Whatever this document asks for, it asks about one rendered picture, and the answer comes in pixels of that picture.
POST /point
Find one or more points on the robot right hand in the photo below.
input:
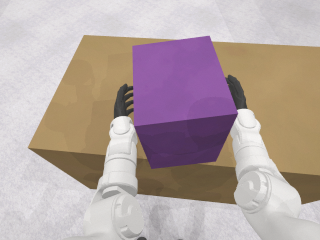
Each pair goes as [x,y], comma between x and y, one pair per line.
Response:
[237,92]

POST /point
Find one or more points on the robot right forearm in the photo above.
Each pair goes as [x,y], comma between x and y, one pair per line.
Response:
[249,149]

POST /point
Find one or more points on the carton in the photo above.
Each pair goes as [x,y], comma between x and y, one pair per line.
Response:
[182,105]

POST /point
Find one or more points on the pedestal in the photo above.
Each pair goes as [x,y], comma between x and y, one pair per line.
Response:
[281,84]

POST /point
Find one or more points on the right robot upper arm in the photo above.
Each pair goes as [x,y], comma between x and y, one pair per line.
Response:
[272,208]

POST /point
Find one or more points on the robot left hand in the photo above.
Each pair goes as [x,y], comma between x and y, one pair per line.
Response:
[120,106]

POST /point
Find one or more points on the robot left forearm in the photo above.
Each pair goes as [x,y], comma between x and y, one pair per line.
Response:
[119,174]

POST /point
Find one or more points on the left robot upper arm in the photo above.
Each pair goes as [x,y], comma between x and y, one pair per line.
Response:
[118,217]

